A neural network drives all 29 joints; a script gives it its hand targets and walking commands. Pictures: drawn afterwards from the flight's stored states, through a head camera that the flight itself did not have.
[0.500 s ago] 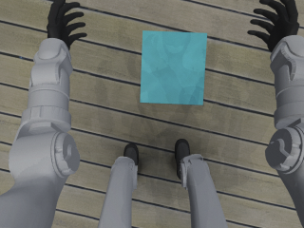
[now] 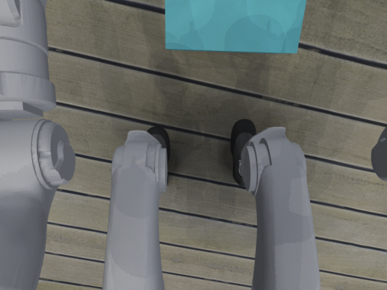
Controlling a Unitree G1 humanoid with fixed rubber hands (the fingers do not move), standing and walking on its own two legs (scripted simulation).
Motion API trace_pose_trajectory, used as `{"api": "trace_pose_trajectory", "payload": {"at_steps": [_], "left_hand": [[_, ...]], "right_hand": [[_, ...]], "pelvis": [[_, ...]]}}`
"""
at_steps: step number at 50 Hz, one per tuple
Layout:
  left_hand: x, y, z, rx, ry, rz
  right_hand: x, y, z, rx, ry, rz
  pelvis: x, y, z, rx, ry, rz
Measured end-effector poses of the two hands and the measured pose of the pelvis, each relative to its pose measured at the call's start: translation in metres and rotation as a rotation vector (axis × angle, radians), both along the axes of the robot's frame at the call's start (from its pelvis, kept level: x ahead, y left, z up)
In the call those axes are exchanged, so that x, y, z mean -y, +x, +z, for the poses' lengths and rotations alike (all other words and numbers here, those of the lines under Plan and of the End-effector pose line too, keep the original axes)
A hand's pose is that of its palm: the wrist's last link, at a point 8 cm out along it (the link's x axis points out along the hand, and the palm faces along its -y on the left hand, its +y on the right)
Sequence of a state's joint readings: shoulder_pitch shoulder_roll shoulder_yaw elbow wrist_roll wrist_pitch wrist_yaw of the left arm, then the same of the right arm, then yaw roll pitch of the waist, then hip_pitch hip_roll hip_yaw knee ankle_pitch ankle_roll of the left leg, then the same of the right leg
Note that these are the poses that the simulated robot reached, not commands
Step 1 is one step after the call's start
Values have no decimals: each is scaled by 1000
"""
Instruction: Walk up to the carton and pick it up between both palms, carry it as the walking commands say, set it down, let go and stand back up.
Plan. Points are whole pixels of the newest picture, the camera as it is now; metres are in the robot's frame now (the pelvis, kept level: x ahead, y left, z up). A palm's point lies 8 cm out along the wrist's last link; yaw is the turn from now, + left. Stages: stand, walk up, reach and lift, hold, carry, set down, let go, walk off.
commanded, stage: reach and lift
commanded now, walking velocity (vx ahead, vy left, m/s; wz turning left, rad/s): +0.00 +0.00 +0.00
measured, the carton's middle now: out of the picture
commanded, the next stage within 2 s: none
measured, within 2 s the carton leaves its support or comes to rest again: neither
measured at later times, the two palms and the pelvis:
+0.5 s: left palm out of the picture +0.57 +0.19 -0.28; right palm out of the picture +0.55 -0.24 -0.28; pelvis -0.01 +0.00 -0.11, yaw +0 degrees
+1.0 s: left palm out of the picture +0.56 +0.19 -0.34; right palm out of the picture +0.55 -0.24 -0.33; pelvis +0.01 +0.00 -0.15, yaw +0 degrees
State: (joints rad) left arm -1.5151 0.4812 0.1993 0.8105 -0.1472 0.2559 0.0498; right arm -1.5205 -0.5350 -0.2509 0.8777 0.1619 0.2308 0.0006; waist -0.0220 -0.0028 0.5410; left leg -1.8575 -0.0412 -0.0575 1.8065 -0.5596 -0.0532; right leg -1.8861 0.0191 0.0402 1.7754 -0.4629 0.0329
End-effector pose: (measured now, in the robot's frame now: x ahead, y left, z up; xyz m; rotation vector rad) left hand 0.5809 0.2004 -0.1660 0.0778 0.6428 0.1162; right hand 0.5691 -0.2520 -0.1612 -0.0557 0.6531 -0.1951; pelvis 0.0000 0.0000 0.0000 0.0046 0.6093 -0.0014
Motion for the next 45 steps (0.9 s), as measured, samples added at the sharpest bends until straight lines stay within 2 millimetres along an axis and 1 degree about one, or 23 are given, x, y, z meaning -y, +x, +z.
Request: {"api": "trace_pose_trajectory", "payload": {"at_steps": [2, 4, 9, 12, 15, 22, 28, 32, 34, 38, 45], "left_hand": [[3, -6, -18, -33, 0, 0], [6, -9, -30, -44, 4, -3], [9, -8, -45, -23, 5, 2], [6, -8, -54, -36, 11, 15], [3, -11, -68, -68, 11, 23], [5, -15, -103, -82, 2, 11], [10, -15, -135, -91, -9, 1], [11, -20, -153, -116, -15, 1], [9, -20, -159, -120, -12, 5], [7, -17, -164, -113, -9, 4], [11, -15, -170, -108, -17, -5]], "right_hand": [[-2, -6, -16, -23, 10, -9], [-3, -10, -29, -31, 7, -12], [1, -11, -45, -18, 0, -30], [2, -12, -56, -30, 6, -34], [0, -13, -71, -57, 15, -29], [-10, -13, -105, -70, 22, -15], [-9, -17, -139, -98, 17, -20], [-8, -24, -158, -134, 11, -25], [-8, -24, -162, -132, 12, -31], [-9, -19, -168, -127, 10, -27], [-10, -19, -171, -111, 11, -32]], "pelvis": [[-1, -1, -12, -7, 2, 0], [-1, -2, -23, -5, 5, -2], [-2, -7, -51, 18, 8, -2], [-2, -11, -65, 30, 11, -5], [-1, -13, -78, 35, 12, -5], [0, -12, -105, 37, 8, 3], [0, -8, -123, 17, 0, 4], [1, -3, -131, 18, -5, 5], [0, 0, -134, 20, -7, 4], [-1, 5, -141, 22, -7, 4], [-3, 7, -147, 29, -10, 4]]}}
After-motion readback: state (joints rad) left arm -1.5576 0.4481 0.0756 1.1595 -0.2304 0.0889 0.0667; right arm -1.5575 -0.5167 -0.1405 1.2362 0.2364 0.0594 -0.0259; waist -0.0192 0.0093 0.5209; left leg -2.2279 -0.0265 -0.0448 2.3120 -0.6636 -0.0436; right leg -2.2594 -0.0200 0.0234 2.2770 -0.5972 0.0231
